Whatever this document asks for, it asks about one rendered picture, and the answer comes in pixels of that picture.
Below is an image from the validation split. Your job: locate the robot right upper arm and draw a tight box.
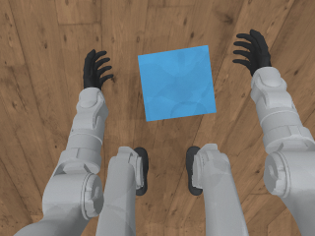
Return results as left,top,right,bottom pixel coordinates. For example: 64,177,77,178
263,150,315,236

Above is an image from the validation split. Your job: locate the left robot hand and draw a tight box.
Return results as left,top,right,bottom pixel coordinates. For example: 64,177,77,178
83,49,114,90

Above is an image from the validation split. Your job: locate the right robot forearm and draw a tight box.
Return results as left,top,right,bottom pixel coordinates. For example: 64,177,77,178
250,66,315,154

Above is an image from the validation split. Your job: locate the robot left upper arm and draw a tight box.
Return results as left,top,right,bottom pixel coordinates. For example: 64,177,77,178
14,172,104,236

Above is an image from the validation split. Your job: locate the robot left shin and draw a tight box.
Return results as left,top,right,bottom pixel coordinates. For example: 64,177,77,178
107,147,144,190

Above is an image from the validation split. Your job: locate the left robot forearm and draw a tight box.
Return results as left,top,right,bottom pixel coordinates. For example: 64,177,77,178
42,87,109,214

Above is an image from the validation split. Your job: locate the left robot thigh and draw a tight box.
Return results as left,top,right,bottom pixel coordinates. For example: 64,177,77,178
95,152,144,236

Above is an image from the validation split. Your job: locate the right robot hand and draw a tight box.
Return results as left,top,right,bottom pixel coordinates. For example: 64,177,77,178
232,29,272,77

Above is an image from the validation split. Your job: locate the carton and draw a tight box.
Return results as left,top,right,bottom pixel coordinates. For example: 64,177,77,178
138,45,217,122

